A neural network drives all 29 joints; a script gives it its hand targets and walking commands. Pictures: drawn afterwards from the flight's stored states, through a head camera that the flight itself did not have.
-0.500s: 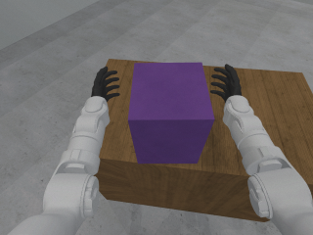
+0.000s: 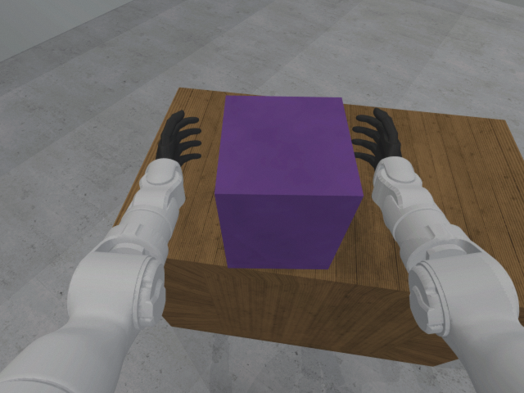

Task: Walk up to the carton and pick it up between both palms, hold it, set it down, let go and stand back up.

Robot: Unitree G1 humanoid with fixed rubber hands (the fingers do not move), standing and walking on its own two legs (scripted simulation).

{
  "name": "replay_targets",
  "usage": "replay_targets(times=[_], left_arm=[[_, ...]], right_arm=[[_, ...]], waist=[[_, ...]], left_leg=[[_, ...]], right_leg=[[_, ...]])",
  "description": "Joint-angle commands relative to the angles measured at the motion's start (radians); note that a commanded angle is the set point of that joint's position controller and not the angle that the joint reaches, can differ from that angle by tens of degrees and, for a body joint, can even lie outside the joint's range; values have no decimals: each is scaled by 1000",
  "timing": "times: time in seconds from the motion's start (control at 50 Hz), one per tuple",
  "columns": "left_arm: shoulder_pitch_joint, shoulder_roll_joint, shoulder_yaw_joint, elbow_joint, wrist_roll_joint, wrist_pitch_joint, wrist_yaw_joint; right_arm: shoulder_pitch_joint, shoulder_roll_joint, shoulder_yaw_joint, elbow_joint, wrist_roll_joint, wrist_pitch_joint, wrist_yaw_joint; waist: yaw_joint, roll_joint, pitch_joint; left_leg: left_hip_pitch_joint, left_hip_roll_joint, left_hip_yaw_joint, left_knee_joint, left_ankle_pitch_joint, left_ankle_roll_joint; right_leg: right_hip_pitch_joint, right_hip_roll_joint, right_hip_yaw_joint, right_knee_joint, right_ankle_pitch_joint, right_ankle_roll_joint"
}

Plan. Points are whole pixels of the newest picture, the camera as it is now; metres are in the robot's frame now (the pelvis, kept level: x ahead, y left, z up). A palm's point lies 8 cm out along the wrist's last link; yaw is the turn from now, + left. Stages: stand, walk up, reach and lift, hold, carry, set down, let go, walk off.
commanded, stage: reach and lift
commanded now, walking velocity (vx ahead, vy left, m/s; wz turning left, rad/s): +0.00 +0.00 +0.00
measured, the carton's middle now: (280, 188) +0.46 +0.01 +0.00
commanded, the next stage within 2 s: none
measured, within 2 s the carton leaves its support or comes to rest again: neither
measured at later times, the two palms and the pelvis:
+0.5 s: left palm (192, 185) +0.44 +0.16 +0.02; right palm (368, 190) +0.44 -0.15 +0.03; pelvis -0.01 +0.01 -0.02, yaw -1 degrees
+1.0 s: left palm (199, 190) +0.43 +0.15 +0.02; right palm (366, 202) +0.42 -0.14 +0.02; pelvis +0.01 +0.01 +0.00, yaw -1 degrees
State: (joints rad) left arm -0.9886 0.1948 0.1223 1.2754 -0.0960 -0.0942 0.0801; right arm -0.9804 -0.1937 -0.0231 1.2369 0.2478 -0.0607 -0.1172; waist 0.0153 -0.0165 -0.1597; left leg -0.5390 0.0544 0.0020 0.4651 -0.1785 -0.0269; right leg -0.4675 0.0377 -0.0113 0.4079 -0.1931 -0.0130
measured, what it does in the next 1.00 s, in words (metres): stands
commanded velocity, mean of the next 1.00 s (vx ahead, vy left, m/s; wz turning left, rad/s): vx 0.00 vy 0.00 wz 0.00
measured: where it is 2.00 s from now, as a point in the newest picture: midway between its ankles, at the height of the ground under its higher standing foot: outside the picture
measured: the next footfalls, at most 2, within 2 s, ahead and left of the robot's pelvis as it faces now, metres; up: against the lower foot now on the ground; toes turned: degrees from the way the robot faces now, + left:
none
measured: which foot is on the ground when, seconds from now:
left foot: down 0.00-1.00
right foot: down 0.00-1.00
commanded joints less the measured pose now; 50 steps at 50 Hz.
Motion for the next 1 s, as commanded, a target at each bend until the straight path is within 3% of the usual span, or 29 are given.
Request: replay_targets(times=[0.0,0.1,0.14,0.2,0.22,0.3,0.32,0.34,0.42,0.46,0.52,0.56,0.62,0.66,0.7,0.74,0.78,0.86,0.98], left_arm=[[-501,120,-4,-123,-3,-153,6],[-562,105,-40,-116,-49,-239,23],[-555,102,-46,-79,-44,-261,23],[-528,88,-41,8,-43,-288,24],[-547,99,-36,5,-43,-298,23],[-556,87,-27,21,-28,-320,32],[-544,75,-39,53,-33,-316,34],[-537,63,-38,54,-37,-315,33],[-525,62,-4,29,-5,-315,32],[-512,59,26,19,19,-323,34],[-513,24,39,-24,52,-324,35],[-516,15,70,-53,81,-327,34],[-500,-50,123,-43,142,-315,23],[-496,-124,180,-68,229,-313,5],[-511,-321,217,-85,333,-318,-38],[-465,-599,211,-26,451,-328,-109],[-392,-651,229,19,517,-332,-128],[-323,-629,288,-8,573,-310,-116],[-289,-649,290,-66,575,-295,-109]], right_arm=[[-463,-117,-59,-177,-42,-122,14],[-486,-115,-91,-226,-84,-174,21],[-462,-110,-100,-181,-97,-187,21],[-459,-95,-101,-135,-108,-210,18],[-468,-96,-108,-140,-116,-217,16],[-475,-91,-123,-128,-118,-242,22],[-482,-97,-118,-106,-123,-242,21],[-471,-97,-123,-105,-128,-246,20],[-454,-92,-108,-71,-123,-258,24],[-458,-70,-107,-108,-132,-267,20],[-444,-42,-133,-115,-154,-274,19],[-448,-18,-155,-157,-183,-280,19],[-440,61,-200,-140,-254,-272,23],[-429,158,-258,-160,-349,-276,44],[-429,396,-306,-179,-501,-288,85],[-385,724,-336,-150,-699,-307,160],[-309,785,-381,-117,-800,-325,193],[-246,797,-415,-125,-855,-314,202],[-195,819,-394,-142,-882,-319,204]], waist=[[-8,58,-653],[-24,70,-818],[-28,89,-825],[-19,72,-833],[-20,58,-847],[-11,94,-875],[-15,71,-860],[-30,61,-859],[-17,52,-853],[-1,38,-874],[-8,73,-885],[-11,53,-891],[-12,29,-802],[-3,40,-811],[-12,29,-772],[-18,40,-692],[-18,57,-640],[6,36,-552],[11,-2,-495]], left_leg=[[293,-40,38,56,352,-45],[299,-32,42,111,362,-56],[286,-31,40,130,348,-59],[227,-29,46,151,339,-55],[215,-27,45,156,343,-56],[198,-24,45,179,336,-62],[201,-25,50,184,336,-62],[211,-25,43,185,357,-65],[226,-27,38,189,409,-67],[204,-28,45,191,418,-62],[194,-31,50,187,422,-65],[202,-34,54,181,429,-61],[186,-36,60,144,377,-43],[201,-36,70,117,369,-39],[217,-38,81,84,372,-33],[222,-41,93,50,369,-20],[242,-34,102,18,362,-18],[174,-30,112,-40,317,2],[196,-29,128,-72,337,16]], right_leg=[[147,-8,-16,33,385,52],[49,-7,-35,75,345,38],[19,-13,-31,88,324,34],[-4,-12,-33,119,321,33],[-5,-10,-37,130,329,34],[-47,-7,-44,152,279,25],[-63,-1,-48,147,280,27],[-62,-1,-51,150,304,27],[-50,6,-53,153,351,29],[-24,3,-41,156,378,36],[-11,-2,-38,154,392,35],[11,-1,-40,150,418,38],[39,-10,-30,125,379,40],[73,-11,-40,111,389,44],[121,-17,-49,86,425,45],[187,-26,-56,67,483,45],[243,-31,-56,57,507,33],[350,-36,-47,53,531,38],[379,-39,-54,31,544,52]])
